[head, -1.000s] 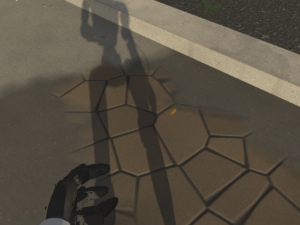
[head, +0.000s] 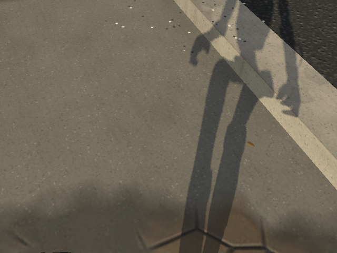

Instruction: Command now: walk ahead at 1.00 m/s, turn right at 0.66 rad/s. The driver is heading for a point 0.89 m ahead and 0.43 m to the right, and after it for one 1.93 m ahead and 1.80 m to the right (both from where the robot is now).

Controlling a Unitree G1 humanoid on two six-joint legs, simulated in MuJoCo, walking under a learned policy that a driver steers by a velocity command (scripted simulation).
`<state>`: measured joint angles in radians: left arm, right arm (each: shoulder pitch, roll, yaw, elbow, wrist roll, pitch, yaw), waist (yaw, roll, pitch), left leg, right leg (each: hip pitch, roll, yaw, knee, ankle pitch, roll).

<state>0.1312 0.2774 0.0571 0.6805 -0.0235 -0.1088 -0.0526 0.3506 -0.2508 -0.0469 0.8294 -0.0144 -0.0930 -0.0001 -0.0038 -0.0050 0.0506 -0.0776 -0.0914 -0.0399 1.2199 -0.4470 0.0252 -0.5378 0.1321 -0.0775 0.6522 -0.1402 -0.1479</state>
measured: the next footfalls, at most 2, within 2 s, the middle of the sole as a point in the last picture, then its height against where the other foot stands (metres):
left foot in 0.36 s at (150, 212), level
right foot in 0.82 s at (251, 169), level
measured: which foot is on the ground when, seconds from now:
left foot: up 0.00-0.34, down 0.36-0.82, up 0.84-1.00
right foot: down 0.00-0.36, up 0.38-0.80, down 0.82-1.00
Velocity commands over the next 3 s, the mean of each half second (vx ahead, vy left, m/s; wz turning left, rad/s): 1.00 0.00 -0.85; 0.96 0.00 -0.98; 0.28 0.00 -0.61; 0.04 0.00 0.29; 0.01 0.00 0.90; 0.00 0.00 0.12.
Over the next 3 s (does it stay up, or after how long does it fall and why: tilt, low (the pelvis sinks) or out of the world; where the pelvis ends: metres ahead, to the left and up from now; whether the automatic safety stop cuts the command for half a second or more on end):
stays up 1.03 -0.43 0.03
